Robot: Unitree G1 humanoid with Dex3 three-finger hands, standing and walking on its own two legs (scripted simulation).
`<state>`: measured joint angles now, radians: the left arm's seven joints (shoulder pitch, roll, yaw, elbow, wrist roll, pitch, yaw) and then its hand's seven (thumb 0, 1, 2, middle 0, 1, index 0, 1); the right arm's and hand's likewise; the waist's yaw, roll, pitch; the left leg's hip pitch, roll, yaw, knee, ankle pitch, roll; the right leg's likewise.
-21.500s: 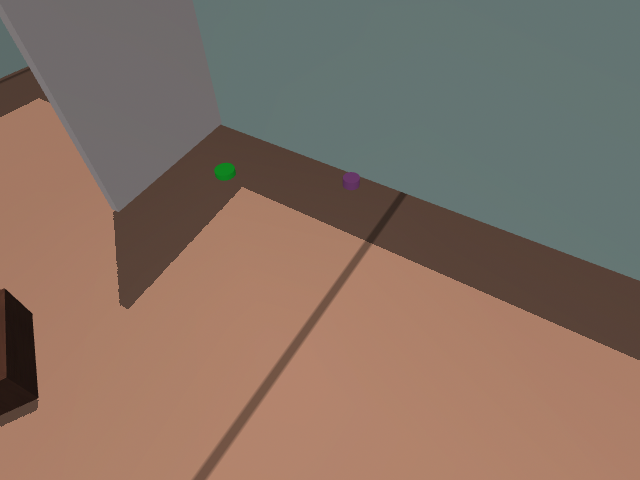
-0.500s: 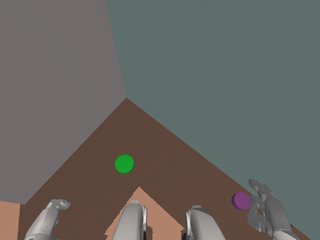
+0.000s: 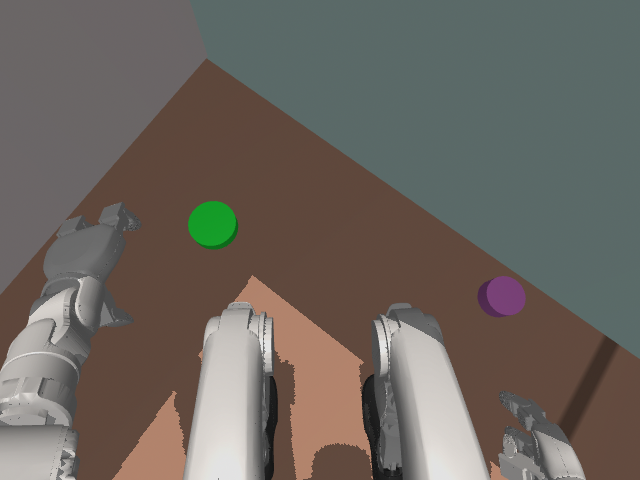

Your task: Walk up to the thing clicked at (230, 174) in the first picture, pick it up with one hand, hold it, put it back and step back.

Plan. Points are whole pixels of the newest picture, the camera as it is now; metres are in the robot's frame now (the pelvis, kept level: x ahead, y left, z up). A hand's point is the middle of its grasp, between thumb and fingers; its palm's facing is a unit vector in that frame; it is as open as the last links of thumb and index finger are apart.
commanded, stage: rise first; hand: left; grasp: from above
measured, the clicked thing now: (213, 225) +0.53 +0.24 -0.42
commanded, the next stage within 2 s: none
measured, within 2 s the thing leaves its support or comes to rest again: neither
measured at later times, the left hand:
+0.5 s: hand (151, 243) +0.43 +0.29 -0.23, palm faces -0.47 -0.02 -0.88, open 14.3 cm
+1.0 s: hand (172, 231) +0.47 +0.27 -0.27, palm faces -0.46 -0.04 -0.89, open 14.2 cm
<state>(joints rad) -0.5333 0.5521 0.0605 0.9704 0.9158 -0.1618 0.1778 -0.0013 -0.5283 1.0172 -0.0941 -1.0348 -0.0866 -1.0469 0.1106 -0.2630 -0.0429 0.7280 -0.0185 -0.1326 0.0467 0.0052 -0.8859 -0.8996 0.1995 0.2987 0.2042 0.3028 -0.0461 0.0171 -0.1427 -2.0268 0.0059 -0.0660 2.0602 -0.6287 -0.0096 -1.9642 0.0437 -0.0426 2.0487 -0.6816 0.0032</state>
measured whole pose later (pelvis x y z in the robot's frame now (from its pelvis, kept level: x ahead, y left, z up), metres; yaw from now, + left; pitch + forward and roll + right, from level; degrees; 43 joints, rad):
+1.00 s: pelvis +0.01 +0.00 -0.10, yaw -5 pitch +34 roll -7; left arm -0.92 0.72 0.09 1.43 1.24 -0.20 0.41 0.00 -0.56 1.03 -0.07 -1.01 -0.07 -1.02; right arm 0.12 -0.25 0.06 0.76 -0.14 -0.05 0.12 0.00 -0.91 -0.90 0.20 0.30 0.20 0.30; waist -0.21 -0.02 -0.04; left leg -2.31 0.02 -0.13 2.39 -0.69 -0.01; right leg -2.23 0.08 -0.10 2.33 -0.71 0.02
